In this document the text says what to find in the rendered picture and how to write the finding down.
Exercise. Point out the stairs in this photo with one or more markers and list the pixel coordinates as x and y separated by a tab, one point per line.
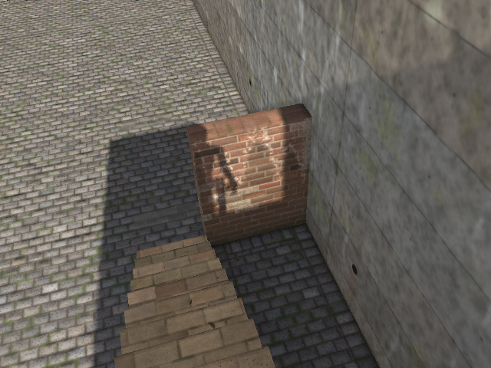
184	313

